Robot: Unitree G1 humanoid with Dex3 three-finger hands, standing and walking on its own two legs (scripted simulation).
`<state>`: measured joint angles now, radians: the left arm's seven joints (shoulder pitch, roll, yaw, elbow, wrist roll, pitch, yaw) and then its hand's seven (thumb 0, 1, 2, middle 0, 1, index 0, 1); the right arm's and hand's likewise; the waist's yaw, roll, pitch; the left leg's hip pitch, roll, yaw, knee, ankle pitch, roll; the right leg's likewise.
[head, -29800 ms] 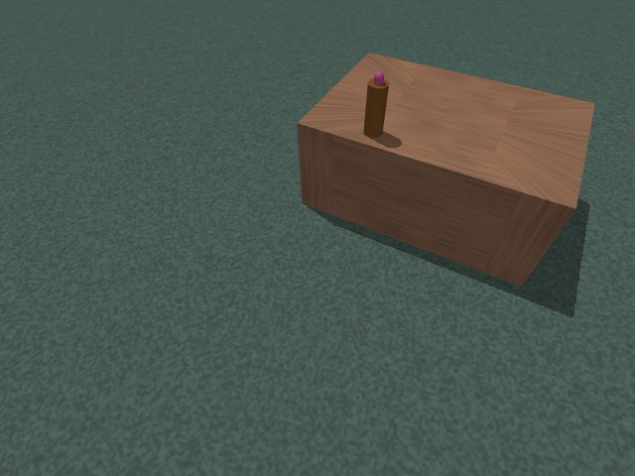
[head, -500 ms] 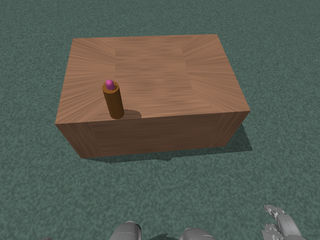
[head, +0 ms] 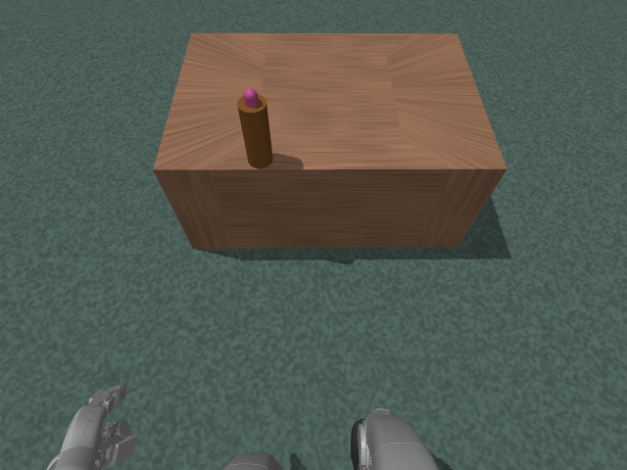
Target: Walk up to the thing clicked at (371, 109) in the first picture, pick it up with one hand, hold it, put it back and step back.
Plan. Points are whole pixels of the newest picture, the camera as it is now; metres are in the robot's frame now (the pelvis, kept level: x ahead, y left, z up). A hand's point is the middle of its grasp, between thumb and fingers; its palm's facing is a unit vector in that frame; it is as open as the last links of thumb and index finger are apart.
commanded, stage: step back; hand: left
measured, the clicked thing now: (255, 128) +0.87 +0.15 -0.22
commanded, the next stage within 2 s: stand in 1.48 s
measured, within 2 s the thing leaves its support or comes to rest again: neither
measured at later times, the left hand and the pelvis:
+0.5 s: hand out of the picture -0.09 +0.25 -0.12, palm faces -0.04 -0.90 -0.42, open 7.4 cm; pelvis -0.15 -0.02 +0.02, yaw -4 degrees
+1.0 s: hand out of the picture -0.10 +0.23 -0.13, palm faces -0.01 -0.92 -0.38, open 7.4 cm; pelvis -0.17 -0.04 +0.01, yaw -1 degrees
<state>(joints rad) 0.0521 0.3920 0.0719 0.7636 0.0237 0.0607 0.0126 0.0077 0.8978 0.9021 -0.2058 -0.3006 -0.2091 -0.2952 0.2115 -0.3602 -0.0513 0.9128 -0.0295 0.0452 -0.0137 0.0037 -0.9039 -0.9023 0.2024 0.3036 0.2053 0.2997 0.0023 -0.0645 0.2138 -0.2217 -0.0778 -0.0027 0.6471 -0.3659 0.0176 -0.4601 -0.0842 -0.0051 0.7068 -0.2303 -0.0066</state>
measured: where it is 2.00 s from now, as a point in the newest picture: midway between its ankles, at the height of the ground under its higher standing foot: outside the picture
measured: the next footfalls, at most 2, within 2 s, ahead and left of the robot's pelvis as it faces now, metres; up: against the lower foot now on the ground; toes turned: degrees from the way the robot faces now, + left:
right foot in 0.32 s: -0.12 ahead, -0.14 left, +0.00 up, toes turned -2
left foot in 0.64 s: -0.14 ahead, +0.12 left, +0.00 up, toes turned -3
